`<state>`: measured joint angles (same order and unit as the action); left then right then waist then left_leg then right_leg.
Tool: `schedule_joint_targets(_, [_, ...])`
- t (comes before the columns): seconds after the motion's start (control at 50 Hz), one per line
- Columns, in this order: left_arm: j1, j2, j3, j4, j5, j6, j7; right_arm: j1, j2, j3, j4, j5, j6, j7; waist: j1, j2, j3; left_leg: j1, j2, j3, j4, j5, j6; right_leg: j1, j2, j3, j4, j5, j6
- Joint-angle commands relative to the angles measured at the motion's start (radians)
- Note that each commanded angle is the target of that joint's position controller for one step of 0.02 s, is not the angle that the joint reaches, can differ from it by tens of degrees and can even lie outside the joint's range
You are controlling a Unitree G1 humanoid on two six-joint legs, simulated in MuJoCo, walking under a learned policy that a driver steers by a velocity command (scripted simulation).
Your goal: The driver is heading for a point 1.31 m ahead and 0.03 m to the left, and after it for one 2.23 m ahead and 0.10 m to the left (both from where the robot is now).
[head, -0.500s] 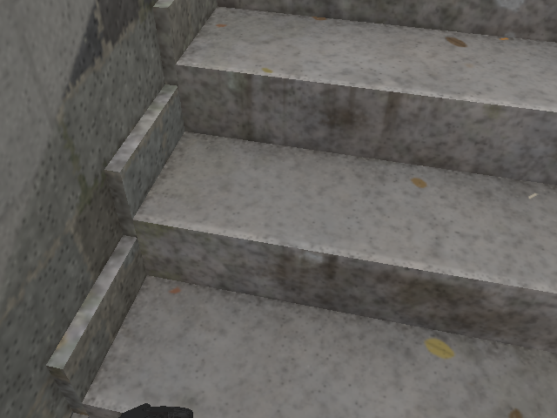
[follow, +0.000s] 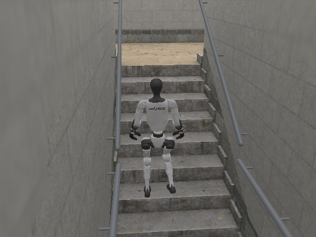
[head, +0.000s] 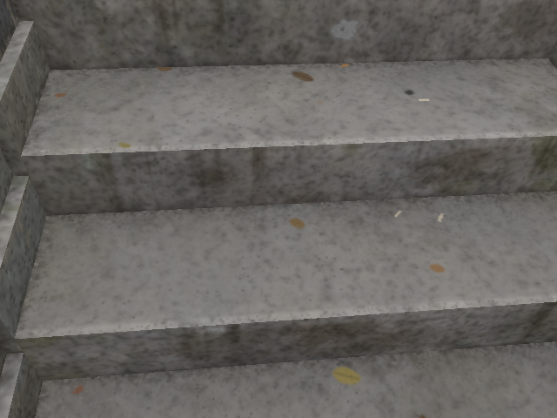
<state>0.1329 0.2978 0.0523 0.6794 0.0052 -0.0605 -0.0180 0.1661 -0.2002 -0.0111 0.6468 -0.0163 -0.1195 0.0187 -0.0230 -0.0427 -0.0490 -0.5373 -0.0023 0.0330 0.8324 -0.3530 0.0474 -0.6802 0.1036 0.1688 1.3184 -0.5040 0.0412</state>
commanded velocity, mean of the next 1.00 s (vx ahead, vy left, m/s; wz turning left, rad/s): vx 0.33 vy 0.00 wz -0.22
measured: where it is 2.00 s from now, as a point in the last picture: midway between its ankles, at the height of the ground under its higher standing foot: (408, 117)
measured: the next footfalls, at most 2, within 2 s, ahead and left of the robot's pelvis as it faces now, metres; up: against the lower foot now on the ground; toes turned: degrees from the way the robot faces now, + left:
right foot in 0.40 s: +0.08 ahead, -0.17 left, +0.00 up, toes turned -14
left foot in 0.78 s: +0.42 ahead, -0.01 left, +0.17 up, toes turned -9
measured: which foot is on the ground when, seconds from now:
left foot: down 0.00-0.40, up 0.42-0.76, down 0.78-1.00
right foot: up 0.00-0.38, down 0.40-0.80, up 0.82-1.00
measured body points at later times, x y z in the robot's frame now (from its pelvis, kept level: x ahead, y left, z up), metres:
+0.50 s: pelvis +0.11 -0.07 +0.03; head +0.11 -0.06 +0.48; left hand +0.24 +0.19 -0.08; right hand +0.17 -0.32 -0.08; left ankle +0.04 +0.09 -0.51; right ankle +0.04 -0.16 -0.70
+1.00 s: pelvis +0.37 -0.09 +0.17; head +0.38 -0.09 +0.62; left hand +0.61 +0.08 +0.09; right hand +0.26 -0.31 +0.03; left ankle +0.38 +0.00 -0.53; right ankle +0.36 -0.23 -0.30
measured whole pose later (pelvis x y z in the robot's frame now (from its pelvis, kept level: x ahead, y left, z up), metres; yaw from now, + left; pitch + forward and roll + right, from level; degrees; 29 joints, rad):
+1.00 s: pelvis +0.37 -0.09 +0.17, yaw -11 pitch +3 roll +2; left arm 0.09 0.17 0.03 0.68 0.05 -0.04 0.01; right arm 0.48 -0.19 -0.04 1.10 -0.03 -0.11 0.00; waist 0.00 -0.04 -0.06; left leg -0.42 -0.05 0.08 0.82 -0.46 0.06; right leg -1.03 0.03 0.11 1.97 -0.15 -0.12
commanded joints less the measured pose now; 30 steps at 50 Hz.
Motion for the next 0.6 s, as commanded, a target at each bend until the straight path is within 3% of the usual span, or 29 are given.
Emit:
schedule_joint_targets(0.02, [-0.016,0.039,0.014,-0.041,0.03,0.011,0.036,-0.082,-0.057,-0.002,-0.069,0.026,-0.03,-0.029,0.041,0.088,-0.057,0.252,0.314,-0.532,-0.525,-0.155,0.267,-0.317,-0.097,0.008,0.46,0.111,0.02])
schedule_joint_targets(0.04, [-0.087,0.005,0.0,-0.086,0.029,0.018,0.055,-0.075,-0.002,0.021,-0.056,0.025,-0.013,-0.033,0.028,0.076,-0.05,0.246,0.238,-0.395,-0.513,-0.145,0.244,-0.307,-0.078,-0.033,0.379,0.096,0.025])
schedule_joint_targets(0.06, [-0.119,-0.008,-0.002,-0.101,0.028,0.015,0.041,-0.08,0.006,0.022,-0.058,0.019,-0.015,-0.034,0.023,0.082,-0.023,0.253,0.206,-0.329,-0.515,-0.108,0.22,-0.267,-0.094,-0.054,0.289,0.076,0.019])
schedule_joint_targets(0.1, [-0.089,-0.01,0.001,-0.072,0.012,0.015,0.004,-0.056,-0.057,-0.001,-0.057,0.019,-0.019,-0.04,0.014,0.072,-0.036,0.307,0.195,-0.229,-0.538,-0.071,0.175,-0.183,-0.131,-0.122,0.055,0.062,0.032])
schedule_joint_targets(0.12, [-0.078,0.004,0.008,-0.056,0.005,0.016,-0.014,-0.004,-0.099,-0.015,-0.051,0.01,-0.019,-0.037,-0.015,0.117,-0.026,0.344,0.197,-0.213,-0.566,-0.134,0.162,-0.171,-0.137,-0.147,-0.032,0.076,0.031])
schedule_joint_targets(0.14, [-0.096,0.029,0.024,-0.059,0.007,0.008,-0.025,0.065,-0.154,-0.038,-0.034,0.004,-0.011,-0.033,-0.052,0.148,-0.019,0.419,0.244,-0.252,-0.608,-0.185,0.187,-0.184,-0.14,-0.167,-0.111,0.059,0.027])
schedule_joint_targets(0.16, [-0.098,0.017,0.022,-0.062,0.003,0.001,-0.038,0.1,-0.196,-0.05,-0.027,0.002,-0.007,-0.031,-0.065,0.183,0.022,0.428,0.302,-0.276,-0.65,-0.171,0.201,-0.182,-0.164,-0.181,-0.086,0.085,0.002])
schedule_joint_targets(0.18, [-0.063,0.033,0.028,-0.049,0.006,0.008,-0.043,0.115,-0.192,-0.048,-0.019,-0.01,-0.002,-0.028,-0.059,0.166,0.025,0.413,0.337,-0.293,-0.664,-0.206,0.207,-0.16,-0.18,-0.158,-0.09,0.111,-0.024])
schedule_joint_targets(0.22, [0.002,0.045,0.038,-0.021,0.01,0.008,-0.048,0.045,-0.153,-0.026,-0.027,-0.026,-0.003,-0.009,-0.009,0.152,0.021,0.318,0.321,-0.224,-0.692,-0.22,0.192,0.007,-0.193,-0.157,-0.142,0.163,-0.088])
schedule_joint_targets(0.24, [0.017,0.034,0.037,-0.009,0.011,0.014,-0.053,0.029,-0.127,-0.02,-0.031,-0.02,-0.001,-0.001,-0.001,0.148,0.029,0.306,0.314,-0.193,-0.692,-0.203,0.175,0.068,-0.209,-0.154,-0.208,0.175,-0.105])
schedule_joint_targets(0.26, [0.033,0.052,0.046,-0.009,0.018,0.012,-0.059,0.023,-0.14,-0.025,-0.041,-0.026,0.001,0.002,-0.004,0.117,0.041,0.325,0.301,-0.156,-0.696,-0.181,0.181,0.136,-0.197,-0.176,-0.314,0.174,-0.105])
schedule_joint_targets(0.3, [-0.003,0.026,0.045,-0.025,0.013,0.005,-0.057,0.064,-0.17,-0.037,-0.02,-0.02,0.011,-0.002,-0.034,0.151,0.074,0.391,0.302,-0.119,-0.684,-0.15,0.183,0.196,-0.175,-0.212,-0.495,0.148,-0.097])
schedule_joint_targets(0.34, [-0.02,0.008,0.039,-0.036,0.015,-0.001,-0.058,0.067,-0.204,-0.047,0.003,-0.005,0.05,0.023,-0.015,0.138,0.093,0.392,0.29,-0.074,-0.614,-0.068,0.199,0.314,-0.143,-0.262,-0.752,0.236,-0.137])
schedule_joint_targets(0.36, [-0.012,0.018,0.048,-0.035,0.018,-0.007,-0.054,0.057,-0.193,-0.047,-0.004,-0.007,0.066,0.039,-0.003,0.145,0.054,0.366,0.271,-0.061,-0.555,0.073,0.21,0.431,-0.101,-0.303,-0.81,0.236,-0.146])
schedule_joint_targets(0.38, [0.076,0.038,0.067,-0.015,0.02,-0.022,-0.038,0.088,-0.161,-0.042,0.008,-0.024,0.076,0.055,0.04,0.094,-0.014,0.301,0.227,-0.006,-0.396,0.256,0.178,0.601,-0.104,-0.261,-0.823,0.32,-0.173])
schedule_joint_targets(0.4, [0.254,0.086,0.1,0.044,0.039,-0.023,-0.03,0.07,-0.06,-0.016,0.016,-0.035,0.076,0.07,0.102,-0.046,-0.066,0.203,0.123,0.099,-0.16,0.284,0.112,0.734,-0.132,-0.204,-0.887,0.502,-0.22])
schedule_joint_targets(0.42, [0.397,0.25,0.149,0.073,0.031,-0.006,-0.009,0.151,0.041,0.015,-0.012,-0.043,0.069,0.094,0.084,-0.256,-0.169,-0.103,-0.01,0.085,0.122,0.013,0.008,1.005,-0.368,0.16,-0.886,1.042,-0.434])
schedule_joint_targets(0.44, [0.538,0.257,0.158,0.108,0.036,-0.001,-0.017,0.069,-0.006,0.01,-0.027,-0.026,0.04,0.111,0.223,-0.24,-0.118,-0.382,-0.077,-0.036,0.556,-0.2,-0.03,1.068,-0.512,0.427,-1.021,0.816,-0.552])
schedule_joint_targets(0.46, [0.573,0.192,0.135,0.176,0.068,0.005,-0.03,0.036,-0.012,-0.001,0.019,0.007,0.014,0.1,0.233,-0.161,0.02,-0.674,-0.085,-0.15,1.101,-0.172,0.017,0.998,-0.525,0.449,-1.0,0.567,-0.522])
schedule_joint_targets(0.48, [0.55,0.13,0.104,0.226,0.095,0.02,-0.045,0.02,-0.041,-0.011,0.05,0.011,-0.003,0.087,0.204,-0.082,0.085,-0.882,-0.088,-0.174,1.411,-0.117,0.086,0.94,-0.517,0.388,-0.973,0.494,-0.465])
schedule_joint_targets(0.5, [0.531,0.012,0.048,0.272,0.113,0.032,-0.06,0.019,-0.037,-0.01,0.042,-0.011,0.002,0.084,0.15,-0.059,0.066,-0.948,-0.083,-0.197,1.552,-0.042,0.166,0.861,-0.509,0.29,-0.957,0.487,-0.435])
schedule_joint_targets(0.52, [0.506,-0.085,0.001,0.309,0.106,0.031,-0.073,-0.036,0.018,0.014,0.005,-0.036,0.016,0.083,0.096,-0.054,0.091,-1.013,-0.055,-0.214,1.622,0.01,0.24,0.78,-0.481,0.224,-0.948,0.424,-0.384])
schedule_joint_targets(0.54, [0.458,-0.126,-0.03,0.335,0.106,0.03,-0.068,-0.061,0.079,0.042,-0.029,-0.046,0.041,0.09,0.052,-0.029,0.074,-1.049,-0.025,-0.203,1.649,0.006,0.271,0.717,-0.453,0.167,-0.961,0.32,-0.342])
schedule_joint_targets(0.56, [0.416,-0.117,-0.042,0.352,0.119,0.035,-0.057,-0.065,0.115,0.063,-0.043,-0.038,0.062,0.099,0.023,-0.038,0.068,-1.109,-0.021,-0.173,1.729,-0.042,0.272,0.663,-0.439,0.128,-0.996,0.243,-0.326])
schedule_joint_targets(0.58, [0.362,-0.109,-0.051,0.37,0.15,0.035,-0.052,-0.091,0.121,0.077,-0.073,-0.027,0.083,0.1,-0.008,-0.021,0.097,-1.131,-0.018,-0.174,1.747,-0.07,0.273,0.573,-0.435,0.088,-1.054,0.186,-0.312])
schedule_joint_targets(0.6, [0.285,-0.103,-0.057,0.362,0.174,0.019,-0.051,-0.112,0.097,0.083,-0.09,-0.019,0.093,0.094,-0.043,0.022,0.107,-1.061,0.008,-0.153,1.625,-0.019,0.266,0.464,-0.41,0.02,-1.115,0.147,-0.294])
